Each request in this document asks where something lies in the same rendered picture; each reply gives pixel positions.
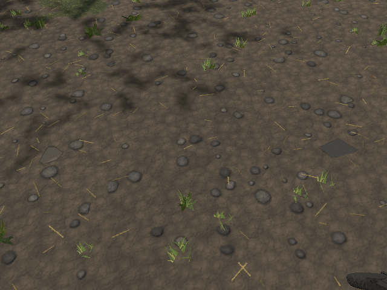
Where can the right robot hand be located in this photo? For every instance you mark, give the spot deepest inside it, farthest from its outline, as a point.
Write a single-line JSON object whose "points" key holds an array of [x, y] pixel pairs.
{"points": [[368, 281]]}

